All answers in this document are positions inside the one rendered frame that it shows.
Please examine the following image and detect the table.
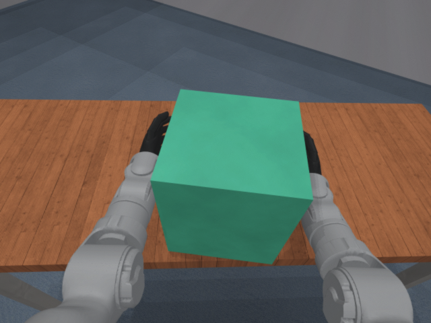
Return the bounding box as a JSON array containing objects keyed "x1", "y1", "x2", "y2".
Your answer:
[{"x1": 0, "y1": 99, "x2": 431, "y2": 311}]

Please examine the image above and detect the robot right forearm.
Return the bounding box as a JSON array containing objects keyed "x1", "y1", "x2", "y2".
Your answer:
[{"x1": 301, "y1": 173, "x2": 413, "y2": 316}]

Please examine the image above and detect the carton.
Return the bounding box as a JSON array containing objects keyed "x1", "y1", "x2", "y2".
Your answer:
[{"x1": 150, "y1": 89, "x2": 313, "y2": 264}]

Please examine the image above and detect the left robot hand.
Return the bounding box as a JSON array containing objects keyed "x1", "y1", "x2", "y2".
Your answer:
[{"x1": 139, "y1": 111, "x2": 171, "y2": 156}]

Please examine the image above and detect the right robot hand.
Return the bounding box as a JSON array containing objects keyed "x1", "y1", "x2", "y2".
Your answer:
[{"x1": 303, "y1": 131, "x2": 322, "y2": 175}]

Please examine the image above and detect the robot left forearm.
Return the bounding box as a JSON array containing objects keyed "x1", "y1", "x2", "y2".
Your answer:
[{"x1": 62, "y1": 151, "x2": 158, "y2": 296}]

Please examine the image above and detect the robot left upper arm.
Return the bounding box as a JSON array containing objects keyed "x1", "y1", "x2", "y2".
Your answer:
[{"x1": 24, "y1": 244, "x2": 145, "y2": 323}]

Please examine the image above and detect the robot right upper arm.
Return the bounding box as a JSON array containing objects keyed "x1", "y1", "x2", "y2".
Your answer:
[{"x1": 323, "y1": 266, "x2": 413, "y2": 323}]

